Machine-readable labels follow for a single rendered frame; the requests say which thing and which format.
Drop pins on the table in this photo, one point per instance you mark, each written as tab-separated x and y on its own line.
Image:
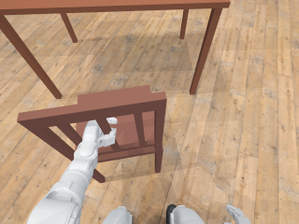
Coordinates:
32	7

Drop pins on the robot right thigh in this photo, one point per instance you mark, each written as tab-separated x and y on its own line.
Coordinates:
184	215

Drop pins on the left robot forearm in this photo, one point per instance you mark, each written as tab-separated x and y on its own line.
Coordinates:
77	176

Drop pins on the robot thigh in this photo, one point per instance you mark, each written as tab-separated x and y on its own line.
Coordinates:
184	215
119	216

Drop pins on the robot right hand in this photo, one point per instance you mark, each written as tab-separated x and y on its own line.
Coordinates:
237	215

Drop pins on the robot left hand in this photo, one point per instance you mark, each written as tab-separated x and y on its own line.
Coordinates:
93	132

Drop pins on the robot left thigh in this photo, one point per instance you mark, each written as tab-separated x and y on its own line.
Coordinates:
119	216

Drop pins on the robot left upper arm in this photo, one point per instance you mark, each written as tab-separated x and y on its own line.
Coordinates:
50	211

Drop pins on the chair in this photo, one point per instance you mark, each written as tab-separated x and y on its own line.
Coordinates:
140	118

